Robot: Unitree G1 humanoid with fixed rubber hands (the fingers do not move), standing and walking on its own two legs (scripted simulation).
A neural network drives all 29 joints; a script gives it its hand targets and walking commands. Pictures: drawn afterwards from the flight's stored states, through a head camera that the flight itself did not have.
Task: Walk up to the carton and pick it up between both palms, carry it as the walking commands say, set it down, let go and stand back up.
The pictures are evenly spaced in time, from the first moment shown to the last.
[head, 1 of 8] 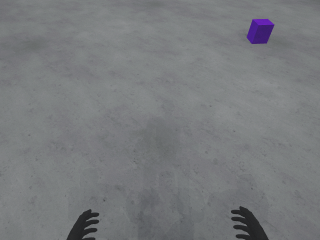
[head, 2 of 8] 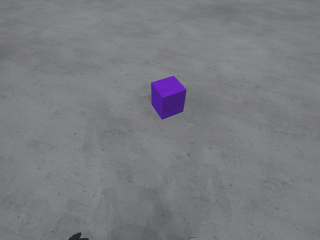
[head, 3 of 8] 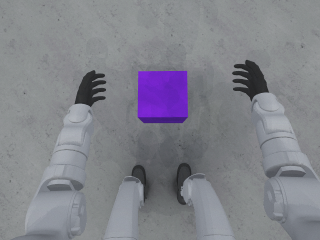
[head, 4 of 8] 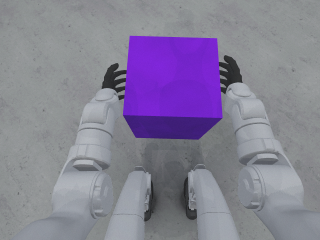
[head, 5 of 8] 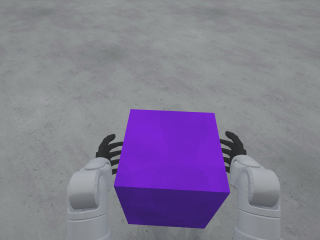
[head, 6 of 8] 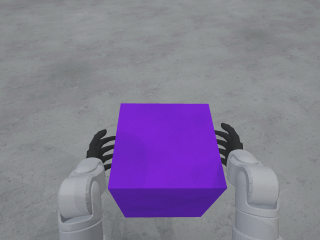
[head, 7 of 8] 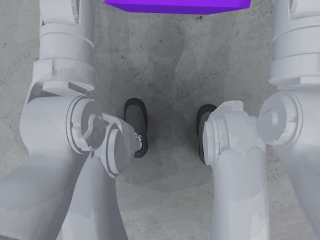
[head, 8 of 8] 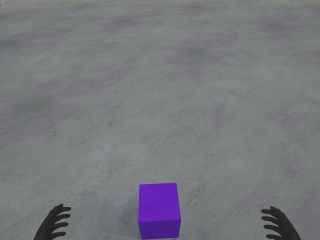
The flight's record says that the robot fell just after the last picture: no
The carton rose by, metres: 0.67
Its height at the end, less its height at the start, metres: +0.00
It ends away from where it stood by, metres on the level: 1.70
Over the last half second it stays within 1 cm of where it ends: yes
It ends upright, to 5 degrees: yes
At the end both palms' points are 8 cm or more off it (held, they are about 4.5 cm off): yes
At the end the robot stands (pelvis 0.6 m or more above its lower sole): yes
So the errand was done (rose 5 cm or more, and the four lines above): yes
